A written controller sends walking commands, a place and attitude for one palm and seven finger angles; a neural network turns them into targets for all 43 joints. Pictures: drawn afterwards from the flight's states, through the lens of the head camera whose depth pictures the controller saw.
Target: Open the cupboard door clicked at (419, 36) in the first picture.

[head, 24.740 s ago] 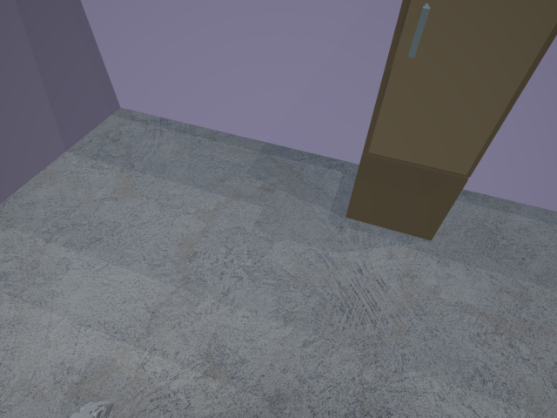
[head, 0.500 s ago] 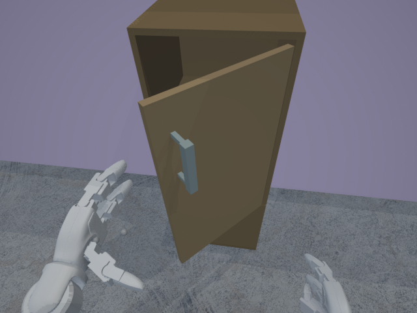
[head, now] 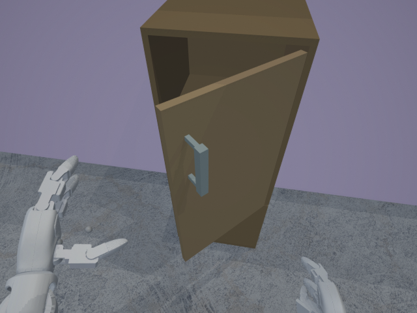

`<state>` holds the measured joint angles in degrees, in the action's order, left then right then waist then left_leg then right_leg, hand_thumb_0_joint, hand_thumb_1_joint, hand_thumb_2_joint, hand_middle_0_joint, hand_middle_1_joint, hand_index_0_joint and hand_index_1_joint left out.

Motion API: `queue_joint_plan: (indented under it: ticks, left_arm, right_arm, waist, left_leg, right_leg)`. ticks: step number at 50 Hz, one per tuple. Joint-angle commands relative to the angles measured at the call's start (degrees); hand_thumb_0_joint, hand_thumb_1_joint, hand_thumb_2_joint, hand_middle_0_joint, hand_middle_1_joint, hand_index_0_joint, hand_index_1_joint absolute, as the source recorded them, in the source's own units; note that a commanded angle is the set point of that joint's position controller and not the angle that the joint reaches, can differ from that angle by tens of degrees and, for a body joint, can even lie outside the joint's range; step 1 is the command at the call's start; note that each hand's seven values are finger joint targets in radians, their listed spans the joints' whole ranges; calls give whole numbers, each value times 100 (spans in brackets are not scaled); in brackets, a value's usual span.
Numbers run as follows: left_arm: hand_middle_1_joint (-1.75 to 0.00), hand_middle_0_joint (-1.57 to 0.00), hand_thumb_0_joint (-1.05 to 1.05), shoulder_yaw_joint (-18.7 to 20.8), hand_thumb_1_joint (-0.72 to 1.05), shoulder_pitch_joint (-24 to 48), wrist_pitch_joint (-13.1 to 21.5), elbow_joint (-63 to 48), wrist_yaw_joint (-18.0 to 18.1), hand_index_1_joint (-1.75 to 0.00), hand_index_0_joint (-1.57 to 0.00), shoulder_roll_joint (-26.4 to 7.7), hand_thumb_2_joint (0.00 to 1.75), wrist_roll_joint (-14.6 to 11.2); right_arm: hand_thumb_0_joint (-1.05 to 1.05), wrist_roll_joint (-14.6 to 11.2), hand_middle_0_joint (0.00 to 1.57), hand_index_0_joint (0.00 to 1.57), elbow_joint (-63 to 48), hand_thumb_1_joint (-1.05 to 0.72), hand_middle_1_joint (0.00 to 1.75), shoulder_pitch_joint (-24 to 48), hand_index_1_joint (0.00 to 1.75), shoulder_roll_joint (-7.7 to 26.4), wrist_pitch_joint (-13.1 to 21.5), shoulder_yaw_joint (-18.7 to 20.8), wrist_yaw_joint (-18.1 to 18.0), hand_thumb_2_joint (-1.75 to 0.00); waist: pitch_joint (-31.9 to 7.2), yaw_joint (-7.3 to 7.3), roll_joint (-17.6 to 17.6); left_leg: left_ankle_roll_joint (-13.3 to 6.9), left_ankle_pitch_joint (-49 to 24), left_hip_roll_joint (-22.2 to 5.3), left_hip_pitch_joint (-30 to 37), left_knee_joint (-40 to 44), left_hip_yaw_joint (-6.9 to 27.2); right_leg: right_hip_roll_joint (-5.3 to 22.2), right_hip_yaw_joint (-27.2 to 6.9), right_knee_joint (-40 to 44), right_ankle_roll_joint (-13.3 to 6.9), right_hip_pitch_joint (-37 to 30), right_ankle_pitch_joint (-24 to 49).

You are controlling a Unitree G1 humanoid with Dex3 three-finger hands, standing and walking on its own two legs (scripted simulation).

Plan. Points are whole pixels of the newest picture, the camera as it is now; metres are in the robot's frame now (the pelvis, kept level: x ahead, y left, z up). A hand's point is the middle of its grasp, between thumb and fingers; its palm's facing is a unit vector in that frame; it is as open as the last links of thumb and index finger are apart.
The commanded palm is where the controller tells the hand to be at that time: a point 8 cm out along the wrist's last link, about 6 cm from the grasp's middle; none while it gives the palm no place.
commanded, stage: draw the hand back to the body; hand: left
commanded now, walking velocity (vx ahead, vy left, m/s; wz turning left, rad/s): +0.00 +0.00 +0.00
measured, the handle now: (196, 166) +0.35 +0.08 +0.11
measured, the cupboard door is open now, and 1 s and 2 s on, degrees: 46 46 46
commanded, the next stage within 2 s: step back with the hand held close in 0.76 s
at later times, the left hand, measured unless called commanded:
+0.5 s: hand (56, 205) +0.21 +0.27 +0.15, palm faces +0.48 -0.78 -0.40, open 8.0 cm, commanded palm +0.16 +0.29 +0.17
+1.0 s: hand (59, 205) +0.21 +0.26 +0.16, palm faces +0.44 -0.78 -0.44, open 7.4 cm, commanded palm +0.15 +0.29 +0.18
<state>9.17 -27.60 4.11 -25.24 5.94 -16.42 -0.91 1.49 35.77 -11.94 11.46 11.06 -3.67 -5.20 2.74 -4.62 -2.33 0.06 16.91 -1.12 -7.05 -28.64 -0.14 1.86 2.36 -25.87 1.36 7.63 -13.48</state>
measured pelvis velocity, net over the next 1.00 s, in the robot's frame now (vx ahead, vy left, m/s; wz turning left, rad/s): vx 0.01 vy -0.01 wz -0.02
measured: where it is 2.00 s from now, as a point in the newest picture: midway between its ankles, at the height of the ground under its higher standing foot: outside the picture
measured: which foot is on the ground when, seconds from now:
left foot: down 0.00-1.00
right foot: down 0.00-1.00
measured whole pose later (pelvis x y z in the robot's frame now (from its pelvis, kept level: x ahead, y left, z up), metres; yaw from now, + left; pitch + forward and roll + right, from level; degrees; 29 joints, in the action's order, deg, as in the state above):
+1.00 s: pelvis +0.01 -0.01 +0.01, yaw -1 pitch -3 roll -1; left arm 21.8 -26.1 7.1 -22.0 6.0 -19.9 -1.8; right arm 0.8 35.4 -9.0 12.3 4.0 -1.5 -4.2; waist 2.5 -3.0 -3.4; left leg 0.7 15.1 -2.6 -6.6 -24.3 -0.7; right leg 0.3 1.9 -19.7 0.8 6.6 -10.4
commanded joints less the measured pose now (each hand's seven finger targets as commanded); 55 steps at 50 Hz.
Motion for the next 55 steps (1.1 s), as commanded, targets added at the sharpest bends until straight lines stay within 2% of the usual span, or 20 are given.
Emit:
queue_joint_plan:
  ticks: [1, 7, 12, 13, 19, 22, 24, 26, 31, 33, 39, 43, 44, 45, 46, 47, 48, 51, 53, 55]
  left_arm:
    - [-30, -18, 0, 810, 27, 519, 493, -1268, 166, -30, -18, -859, 63, 4]
    - [-30, -19, 0, 1028, 48, 500, 496, -1170, 157, -30, -19, -930, 72, -3]
    - [-30, -19, 0, 1378, 65, 595, 494, -1015, 175, -30, -19, -1128, 80, -41]
    - [-30, -19, 0, 1500, 69, 583, 491, -959, 183, -30, -19, -1241, 81, -34]
    - [-30, -20, 0, 1743, 90, 694, 486, -840, 189, -30, -20, -1319, 90, -115]
    - [-30, -20, 0, 1518, 90, 763, 470, -888, 152, -30, -20, -1139, 90, -99]
    - [-30, -20, 0, 1409, 90, 692, 424, -759, 137, -30, -20, -1051, 90, -113]
    - [-30, -20, 0, 1523, 90, 705, 441, -843, 150, -30, -20, -1190, 90, -107]
    - [-30, -20, 0, 1659, 90, 659, 460, -978, 170, -30, -20, -1315, 90, -107]
    - [-30, -20, 0, 1710, 90, 725, 457, -1013, 181, -30, -20, -1393, 90, -92]
    - [-30, -20, 0, 1619, 90, 649, 444, -877, 157, -30, -20, -1245, 90, -109]
    - [-30, -20, 0, 1597, 90, 650, 424, -620, 129, -30, -20, -1219, 90, -127]
    - [-30, -20, 0, 1651, 90, 1252, 500, -1194, 152, -30, -20, -1401, 90, -128]
    - [-30, -20, 0, 2316, 90, 1432, 718, -1152, 162, -30, -20, -2036, 90, -159]
    - [-30, -20, 0, 2018, 90, 734, 730, -682, 92, -30, -20, -1615, 90, -137]
    - [-30, -20, 0, 1874, 90, 451, 685, -653, 61, -30, -20, -1500, 90, -116]
    - [-30, -20, 0, 1904, 90, 429, 710, -814, 57, -30, -20, -1527, 90, -109]
    - [-30, -20, 0, 1849, 90, 50, 745, -1034, 70, -30, -20, -1465, 90, -114]
    - [-30, -20, 0, 2010, 90, -164, 779, -1271, 115, -30, -20, -1621, 90, -112]
    - [-30, -20, 0, 2097, 90, -402, 768, -1367, 146, -30, -20, -1656, 90, -131]
  right_arm:
    - [0, -13, 20, 20, -864, -90, 30, 825, 30, 611, 252, 289, -58, -90]
    - [0, -17, 20, 20, -795, -90, 30, 851, 30, 654, 126, 361, 4, -90]
    - [0, -29, 20, 20, -762, -90, 30, 862, 30, 666, 13, 411, 1, -90]
    - [0, -36, 20, 20, -731, -90, 30, 893, 30, 673, 2, 427, -9, -90]
    - [0, -41, 20, 20, -706, -90, 30, 882, 30, 658, -100, 448, -20, -90]
    - [0, -38, 20, 20, -706, -90, 30, 871, 30, 693, -96, 472, 10, -90]
    - [0, -39, 20, 20, -705, -90, 30, 877, 30, 711, -110, 478, 24, -90]
    - [0, -27, 20, 20, -722, -90, 30, 878, 30, 732, -109, 502, 24, -90]
    - [0, -31, 20, 20, -718, -90, 30, 914, 30, 678, -128, 493, 18, -90]
    - [0, -25, 20, 20, -703, -90, 30, 910, 30, 686, -116, 488, 1, -90]
    - [0, -42, 20, 20, -702, -90, 30, 908, 30, 663, -127, 486, 14, -90]
    - [0, -53, 20, 20, -697, -90, 30, 948, 30, 688, -156, 506, 12, -90]
    - [0, -59, 20, 20, -739, -90, 30, 995, 30, 689, -127, 494, 11, -90]
    - [0, -137, 20, 20, -944, -90, 30, 885, 30, 790, -244, 439, 3, -90]
    - [0, -105, 20, 20, -855, -90, 30, 865, 30, 710, -354, 463, 3, -90]
    - [0, -106, 20, 20, -928, -90, 30, 917, 30, 736, -424, 488, 24, -90]
    - [0, -102, 20, 20, -963, -90, 30, 942, 30, 751, -473, 499, 17, -90]
    - [0, -102, 20, 20, -1084, -90, 30, 869, 30, 783, -565, 548, 15, -90]
    - [0, -102, 20, 20, -1136, -90, 30, 892, 30, 785, -611, 589, -6, -90]
    - [0, -129, 20, 20, -1247, -90, 30, 838, 30, 753, -677, 623, 3, -90]
  waist:
    - [-535, 30, -160]
    - [-500, 26, -197]
    - [-462, 7, -25]
    - [-446, -19, -155]
    - [-494, -13, -203]
    - [-547, 34, -255]
    - [-421, 54, -112]
    - [-609, 18, 21]
    - [-732, -13, -167]
    - [-683, -9, -281]
    - [-537, 9, -257]
    - [-337, 13, 56]
    - [-627, 43, -50]
    - [32, 336, 78]
    - [-162, 331, 419]
    - [-201, 331, 417]
    - [-319, 335, 192]
    - [-895, 345, -32]
    - [-1243, 323, -212]
    - [-1445, 331, 42]
  left_leg:
    - [-28, -1214, -10, -97, 810, 28]
    - [-3, -1710, -46, 74, 868, -17]
    - [-11, -1736, -44, 100, 908, -45]
    - [-2, -1786, -46, 128, 899, -63]
    - [-19, -1997, -33, 226, 894, -118]
    - [-37, -2104, -25, 322, 863, -148]
    - [-53, -2019, -36, 296, 877, -138]
    - [-73, -2087, -20, 340, 862, -138]
    - [-54, -2137, 7, 380, 839, -157]
    - [-38, -2155, 11, 362, 839, -146]
    - [-41, -2004, -7, 323, 883, -160]
    - [-73, -1734, -14, 278, 912, -169]
    - [-88, -1726, 13, 396, 890, -147]
    - [-172, -1277, -58, -89, 710, -98]
    - [-183, -1252, -49, -58, 593, -16]
    - [-177, -1374, -42, 8, 520, -67]
    - [-159, -1591, -41, -8, 512, -85]
    - [-118, -2041, -143, 20, 448, -115]
    - [-108, -2499, -197, 39, 405, -80]
    - [-94, -2645, -250, -15, 350, -84]
  right_leg:
    - [-139, 39, 471, -272, -434, 674]
    - [-173, 37, 535, -255, -542, 1050]
    - [-188, 19, 602, -250, -593, 1109]
    - [-193, 0, 620, -265, -604, 1147]
    - [-174, -10, 667, -243, -663, 1394]
    - [-177, -4, 690, -217, -621, 1475]
    - [-178, -7, 729, -209, -568, 1441]
    - [-184, -8, 700, -203, -668, 1540]
    - [-178, -37, 697, -216, -736, 1623]
    - [-177, -34, 710, -233, -738, 1623]
    - [-185, -24, 746, -217, -647, 1478]
    - [-205, -33, 862, -203, -515, 1242]
    - [-189, -62, 835, -194, -595, 1265]
    - [30, -479, 1137, -179, 221, 1491]
    - [133, -430, 1094, -184, 187, 1577]
    - [170, -483, 1082, -199, 253, 1801]
    - [205, -399, 964, -200, 156, 2110]
    - [220, -352, 659, -154, 8, 2314]
    - [222, -294, 418, -153, -177, 2656]
    - [201, -321, 259, -124, -213, 2824]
